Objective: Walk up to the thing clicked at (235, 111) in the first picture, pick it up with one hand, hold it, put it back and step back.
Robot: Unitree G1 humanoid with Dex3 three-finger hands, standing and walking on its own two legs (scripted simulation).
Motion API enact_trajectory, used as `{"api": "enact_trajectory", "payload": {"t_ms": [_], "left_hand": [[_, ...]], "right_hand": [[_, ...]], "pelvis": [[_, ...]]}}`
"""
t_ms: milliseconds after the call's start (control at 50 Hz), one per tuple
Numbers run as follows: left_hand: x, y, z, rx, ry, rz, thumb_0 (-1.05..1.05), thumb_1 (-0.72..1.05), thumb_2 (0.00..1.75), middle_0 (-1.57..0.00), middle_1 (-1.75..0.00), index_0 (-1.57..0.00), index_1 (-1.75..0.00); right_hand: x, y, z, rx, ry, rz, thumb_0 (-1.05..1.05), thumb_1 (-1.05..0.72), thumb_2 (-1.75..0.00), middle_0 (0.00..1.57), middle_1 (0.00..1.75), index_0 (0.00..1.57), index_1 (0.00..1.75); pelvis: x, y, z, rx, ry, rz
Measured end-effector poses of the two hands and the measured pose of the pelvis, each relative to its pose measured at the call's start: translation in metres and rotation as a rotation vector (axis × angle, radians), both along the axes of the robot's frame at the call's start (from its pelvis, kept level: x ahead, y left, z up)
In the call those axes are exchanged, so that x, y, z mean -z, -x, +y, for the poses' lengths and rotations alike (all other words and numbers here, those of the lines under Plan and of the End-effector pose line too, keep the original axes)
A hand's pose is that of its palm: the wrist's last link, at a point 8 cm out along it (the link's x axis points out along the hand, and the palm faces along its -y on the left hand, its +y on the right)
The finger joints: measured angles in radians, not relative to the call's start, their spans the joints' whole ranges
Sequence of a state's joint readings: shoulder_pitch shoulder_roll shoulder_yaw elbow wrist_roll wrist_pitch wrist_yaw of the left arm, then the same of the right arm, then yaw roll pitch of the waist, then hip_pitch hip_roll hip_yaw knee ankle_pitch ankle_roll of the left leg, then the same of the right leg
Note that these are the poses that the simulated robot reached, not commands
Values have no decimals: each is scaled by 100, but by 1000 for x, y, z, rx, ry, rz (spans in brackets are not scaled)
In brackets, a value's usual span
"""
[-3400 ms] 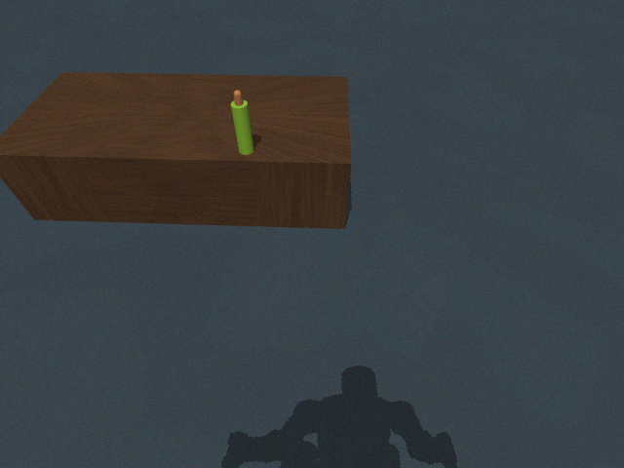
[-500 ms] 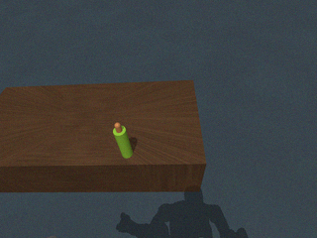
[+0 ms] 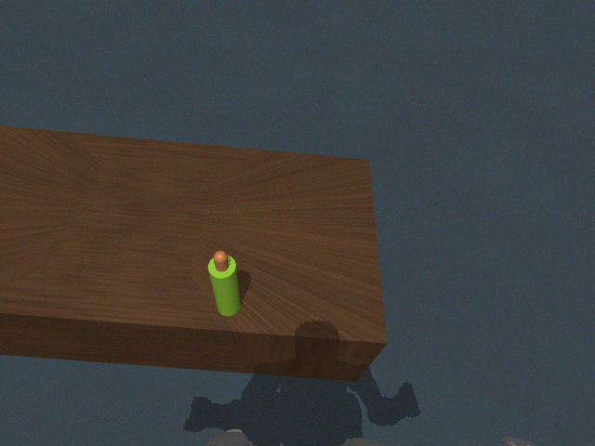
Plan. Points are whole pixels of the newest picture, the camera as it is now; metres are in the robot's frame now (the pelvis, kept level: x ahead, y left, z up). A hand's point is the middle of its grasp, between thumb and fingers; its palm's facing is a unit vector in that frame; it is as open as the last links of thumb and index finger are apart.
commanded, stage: walk up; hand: left
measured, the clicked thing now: (224, 282) +0.47 +0.17 -0.28
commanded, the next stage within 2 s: stand in 1.60 s
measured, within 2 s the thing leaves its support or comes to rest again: neither
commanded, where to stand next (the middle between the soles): +0.10 -0.02 m, yaw -1 degrees
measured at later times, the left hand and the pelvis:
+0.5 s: hand out of the picture +0.10 +0.25 -0.14, palm faces -0.04 -0.93 -0.37, open 7.3 cm; pelvis +0.02 -0.01 +0.01, yaw -1 degrees
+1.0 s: hand out of the picture +0.13 +0.24 -0.14, palm faces -0.02 -0.94 -0.33, open 7.3 cm; pelvis +0.04 -0.02 +0.02, yaw -1 degrees
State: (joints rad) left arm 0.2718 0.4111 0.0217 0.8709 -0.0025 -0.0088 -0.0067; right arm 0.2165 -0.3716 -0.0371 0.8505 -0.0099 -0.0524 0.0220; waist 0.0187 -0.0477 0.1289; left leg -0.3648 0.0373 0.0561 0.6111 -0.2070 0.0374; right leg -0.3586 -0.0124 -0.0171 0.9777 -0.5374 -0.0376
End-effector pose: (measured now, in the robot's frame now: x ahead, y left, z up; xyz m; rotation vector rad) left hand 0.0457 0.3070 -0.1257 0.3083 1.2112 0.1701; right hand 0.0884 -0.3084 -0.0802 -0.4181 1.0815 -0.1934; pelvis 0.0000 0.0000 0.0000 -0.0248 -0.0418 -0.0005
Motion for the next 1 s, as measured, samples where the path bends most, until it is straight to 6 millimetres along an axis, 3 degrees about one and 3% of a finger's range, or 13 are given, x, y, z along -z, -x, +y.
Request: {"api": "enact_trajectory", "payload": {"t_ms": [100,220,300,380,540,700,1000], "left_hand": [[-4,-15,1,8,-5,-3,1,91,90,-20,-30,-21,-30],[-9,-16,1,-5,-71,1,1,91,90,-20,-30,-21,-30],[-18,-15,-3,-3,-85,7,1,91,90,-20,-30,-21,-30],[-23,-27,-7,-1,-78,-3,1,91,90,-20,-30,-21,-30],[-25,-60,-19,17,-33,-39,1,91,90,-20,-30,-21,-30],[-24,-83,-29,17,0,-49,1,91,90,-20,-30,-21,-30],[-27,-76,-28,-12,-12,2,1,91,90,-20,-30,-21,-30]], "right_hand": [[2,-12,4,-3,-8,-10,0,-90,-90,21,30,21,30],[25,-20,-5,24,-51,-14,0,-90,-90,21,30,21,30],[34,-19,0,46,-97,11,0,-90,-90,21,30,20,30],[40,-12,4,58,-125,47,0,-90,-90,21,30,20,30],[31,3,4,81,-121,130,0,-90,-90,21,30,20,30],[19,-2,-9,106,-80,140,0,-90,-90,21,30,20,30],[16,-29,-8,101,-90,104,0,-90,-90,21,30,20,30]], "pelvis": [[-2,-7,2,7,-5,7],[7,-10,-6,15,1,-9],[4,-13,-10,17,-20,-9],[0,-15,-9,15,-19,-14],[-11,-23,-12,15,-21,-3],[-17,-31,-14,14,-20,-1],[-21,-39,-16,12,-19,2]]}}
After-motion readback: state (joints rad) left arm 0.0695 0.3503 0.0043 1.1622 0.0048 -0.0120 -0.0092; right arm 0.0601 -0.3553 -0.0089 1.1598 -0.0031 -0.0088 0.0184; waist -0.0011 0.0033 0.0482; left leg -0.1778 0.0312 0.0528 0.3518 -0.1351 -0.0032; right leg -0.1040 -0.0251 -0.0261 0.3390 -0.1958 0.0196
